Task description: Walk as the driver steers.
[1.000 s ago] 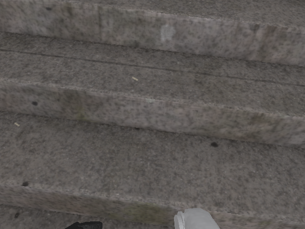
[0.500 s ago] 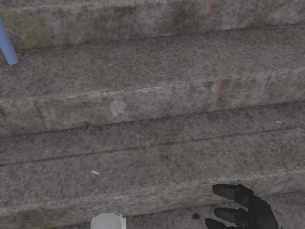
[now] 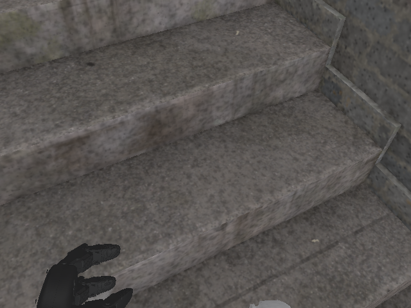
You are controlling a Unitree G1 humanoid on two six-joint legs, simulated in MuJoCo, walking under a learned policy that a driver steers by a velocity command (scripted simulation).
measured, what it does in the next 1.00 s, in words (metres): climbs: right foot 0.17 m higher, then left foot 0.17 m higher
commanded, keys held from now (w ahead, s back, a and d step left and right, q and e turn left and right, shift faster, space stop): w+e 0.36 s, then w+q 0.64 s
